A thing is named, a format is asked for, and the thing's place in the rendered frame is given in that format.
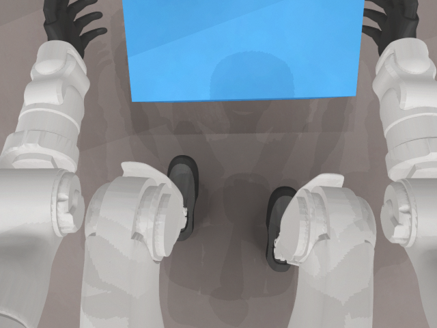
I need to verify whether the right robot forearm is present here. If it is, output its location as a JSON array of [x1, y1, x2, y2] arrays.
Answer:
[[372, 38, 437, 182]]

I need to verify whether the robot left foot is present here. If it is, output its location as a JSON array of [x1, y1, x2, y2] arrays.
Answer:
[[167, 155, 199, 241]]

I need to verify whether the left robot forearm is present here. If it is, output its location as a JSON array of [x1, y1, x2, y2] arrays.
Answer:
[[0, 40, 90, 173]]

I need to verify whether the right robot hand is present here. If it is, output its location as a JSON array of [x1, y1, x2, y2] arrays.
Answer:
[[362, 0, 419, 56]]

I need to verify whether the carton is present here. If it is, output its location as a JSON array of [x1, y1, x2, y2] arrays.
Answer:
[[122, 0, 365, 103]]

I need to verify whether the robot right thigh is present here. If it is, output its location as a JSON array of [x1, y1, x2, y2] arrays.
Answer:
[[286, 186, 374, 328]]

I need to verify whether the left robot hand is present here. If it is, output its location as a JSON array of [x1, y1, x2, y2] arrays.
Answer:
[[43, 0, 107, 59]]

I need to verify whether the robot left upper arm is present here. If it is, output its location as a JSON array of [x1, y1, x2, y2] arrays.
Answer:
[[0, 168, 85, 328]]

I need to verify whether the robot right upper arm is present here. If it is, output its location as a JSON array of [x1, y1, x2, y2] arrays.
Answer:
[[380, 178, 437, 328]]

